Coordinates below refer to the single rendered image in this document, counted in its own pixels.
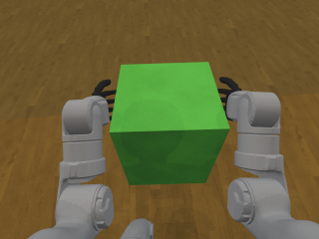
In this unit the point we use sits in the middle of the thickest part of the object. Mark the carton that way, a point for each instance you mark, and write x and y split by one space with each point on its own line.
168 123

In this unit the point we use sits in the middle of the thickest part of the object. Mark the right robot upper arm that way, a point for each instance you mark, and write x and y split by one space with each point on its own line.
262 205

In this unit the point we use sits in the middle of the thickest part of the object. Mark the left robot upper arm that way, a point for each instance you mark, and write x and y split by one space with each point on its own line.
83 210

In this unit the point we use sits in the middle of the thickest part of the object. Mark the robot left thigh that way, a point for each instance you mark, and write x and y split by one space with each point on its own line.
139 229

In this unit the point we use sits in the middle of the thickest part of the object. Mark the robot right hand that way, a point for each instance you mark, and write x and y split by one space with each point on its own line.
234 88

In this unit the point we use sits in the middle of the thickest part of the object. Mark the robot right forearm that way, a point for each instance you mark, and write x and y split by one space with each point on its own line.
258 118

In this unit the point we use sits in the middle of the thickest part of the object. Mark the robot left hand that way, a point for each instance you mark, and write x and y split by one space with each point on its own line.
98 92

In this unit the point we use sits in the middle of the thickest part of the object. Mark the robot left forearm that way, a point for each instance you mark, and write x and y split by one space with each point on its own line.
82 134

